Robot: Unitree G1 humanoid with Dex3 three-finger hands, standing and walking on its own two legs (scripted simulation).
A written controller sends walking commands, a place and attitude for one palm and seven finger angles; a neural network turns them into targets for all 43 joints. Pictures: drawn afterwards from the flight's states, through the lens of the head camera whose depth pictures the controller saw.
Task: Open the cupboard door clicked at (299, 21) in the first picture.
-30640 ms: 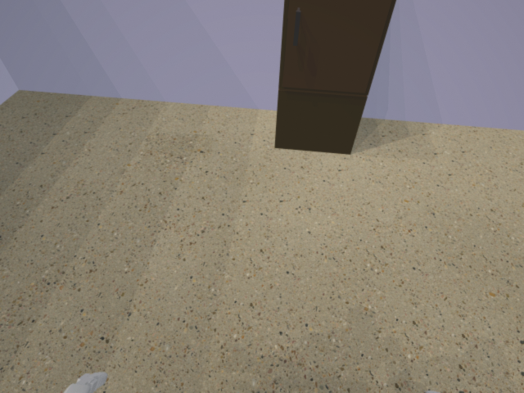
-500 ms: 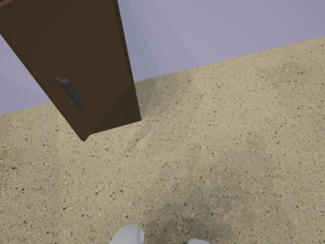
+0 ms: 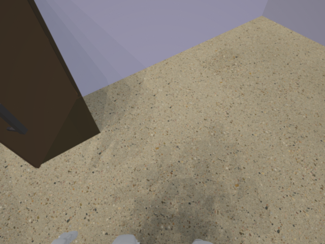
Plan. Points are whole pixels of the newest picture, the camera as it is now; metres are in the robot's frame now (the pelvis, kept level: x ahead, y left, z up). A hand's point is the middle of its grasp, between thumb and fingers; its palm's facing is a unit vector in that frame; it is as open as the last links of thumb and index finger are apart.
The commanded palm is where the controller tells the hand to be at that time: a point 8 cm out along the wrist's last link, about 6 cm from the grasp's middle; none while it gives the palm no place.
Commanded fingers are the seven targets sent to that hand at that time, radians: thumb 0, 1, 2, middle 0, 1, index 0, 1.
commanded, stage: walk to a spot facing it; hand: left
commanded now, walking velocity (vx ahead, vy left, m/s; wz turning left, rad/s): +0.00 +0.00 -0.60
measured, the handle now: (4, 119) +0.43 +0.54 -0.02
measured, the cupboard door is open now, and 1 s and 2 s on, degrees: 46 46 46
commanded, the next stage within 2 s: turn to face it in 1.66 s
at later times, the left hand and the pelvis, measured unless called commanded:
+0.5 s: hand (126, 194) +0.25 +0.14 -0.13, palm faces -0.34 -0.92 -0.18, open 7.4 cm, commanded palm none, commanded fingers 0.00 0.90 0.90 -0.20 -0.30 -0.20 -0.30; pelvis +0.07 -0.02 +0.02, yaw -19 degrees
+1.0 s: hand (158, 176) +0.33 +0.05 -0.16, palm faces -0.40 -0.90 -0.19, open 7.3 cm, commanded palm none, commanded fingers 0.00 0.90 0.90 -0.20 -0.30 -0.20 -0.30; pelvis +0.24 -0.12 +0.02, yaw -29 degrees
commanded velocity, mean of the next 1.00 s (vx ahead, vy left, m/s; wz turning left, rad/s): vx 0.34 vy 0.00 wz -0.39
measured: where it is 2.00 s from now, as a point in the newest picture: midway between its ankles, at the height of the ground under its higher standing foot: (232, 174)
